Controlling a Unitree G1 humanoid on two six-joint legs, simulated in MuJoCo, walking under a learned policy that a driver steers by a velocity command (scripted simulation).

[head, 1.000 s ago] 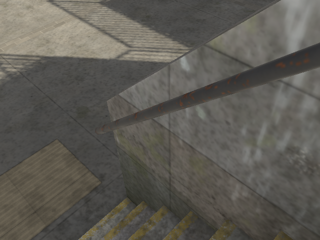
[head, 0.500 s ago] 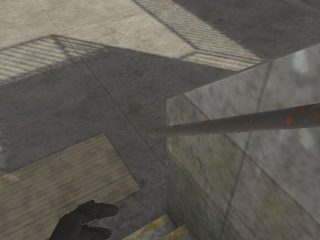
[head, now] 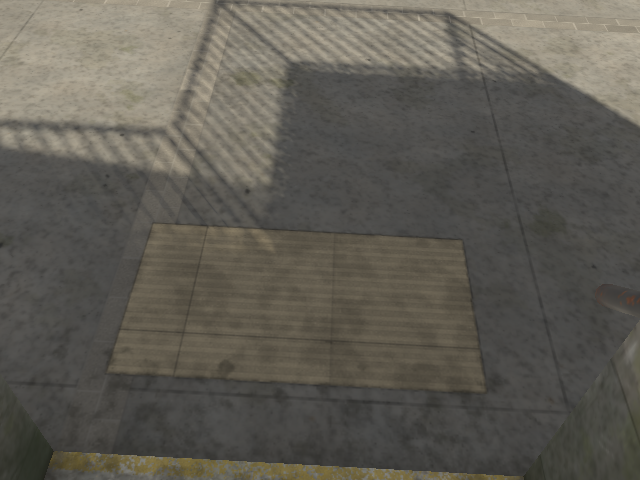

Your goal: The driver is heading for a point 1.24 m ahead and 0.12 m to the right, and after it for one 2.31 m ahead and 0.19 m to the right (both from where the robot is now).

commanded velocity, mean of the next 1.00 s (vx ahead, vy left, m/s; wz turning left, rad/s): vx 0.65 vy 0.00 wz -0.05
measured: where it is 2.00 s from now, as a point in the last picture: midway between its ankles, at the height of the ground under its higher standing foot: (408, 398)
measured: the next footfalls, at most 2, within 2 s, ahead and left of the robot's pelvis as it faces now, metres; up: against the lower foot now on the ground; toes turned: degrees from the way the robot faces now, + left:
right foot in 0.52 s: +0.24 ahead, -0.16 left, -0.22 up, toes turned +15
left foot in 0.94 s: +0.48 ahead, +0.04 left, -0.44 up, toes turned -6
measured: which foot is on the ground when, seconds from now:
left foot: down 0.00-0.52, up 0.54-0.92, down 0.94-1.00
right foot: up 0.00-0.50, down 0.52-0.94, up 0.96-1.00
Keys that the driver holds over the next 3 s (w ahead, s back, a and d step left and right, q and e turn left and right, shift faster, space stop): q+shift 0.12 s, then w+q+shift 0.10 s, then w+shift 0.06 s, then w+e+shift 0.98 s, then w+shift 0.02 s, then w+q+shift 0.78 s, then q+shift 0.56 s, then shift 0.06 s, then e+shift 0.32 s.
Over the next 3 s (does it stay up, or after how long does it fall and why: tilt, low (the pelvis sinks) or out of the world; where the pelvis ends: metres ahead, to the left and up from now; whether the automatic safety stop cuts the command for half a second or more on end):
stays up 1.62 -0.44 -0.84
